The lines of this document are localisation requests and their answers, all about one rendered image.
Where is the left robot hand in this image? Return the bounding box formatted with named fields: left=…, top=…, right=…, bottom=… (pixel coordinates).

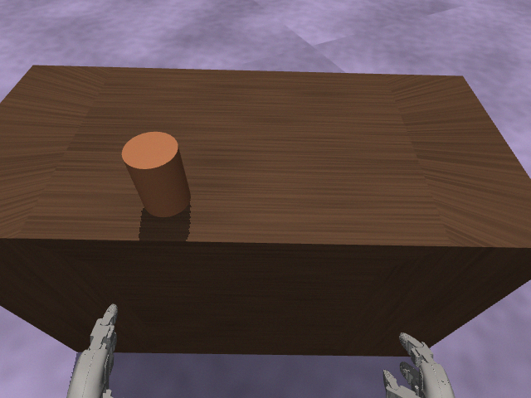
left=66, top=304, right=118, bottom=398

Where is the right robot hand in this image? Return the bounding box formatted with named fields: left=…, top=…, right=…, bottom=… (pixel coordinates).
left=383, top=332, right=455, bottom=398

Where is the can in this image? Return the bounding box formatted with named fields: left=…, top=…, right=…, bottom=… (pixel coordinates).
left=122, top=132, right=191, bottom=217

